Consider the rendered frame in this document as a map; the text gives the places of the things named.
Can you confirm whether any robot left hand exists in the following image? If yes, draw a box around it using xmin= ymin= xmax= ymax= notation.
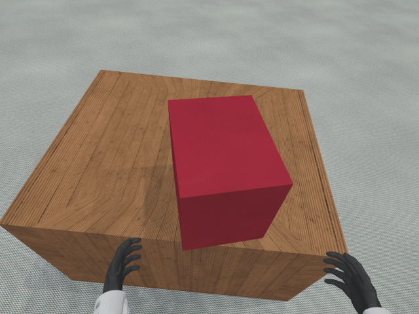
xmin=103 ymin=238 xmax=142 ymax=293

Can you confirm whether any carton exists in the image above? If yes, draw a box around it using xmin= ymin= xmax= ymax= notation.
xmin=168 ymin=95 xmax=293 ymax=251

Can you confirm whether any pedestal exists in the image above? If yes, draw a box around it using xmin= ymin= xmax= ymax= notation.
xmin=0 ymin=70 xmax=348 ymax=301

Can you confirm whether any robot right hand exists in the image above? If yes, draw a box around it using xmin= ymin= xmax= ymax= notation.
xmin=323 ymin=251 xmax=382 ymax=314

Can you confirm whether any left robot forearm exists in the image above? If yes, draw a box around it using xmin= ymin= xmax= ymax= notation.
xmin=93 ymin=290 xmax=130 ymax=314

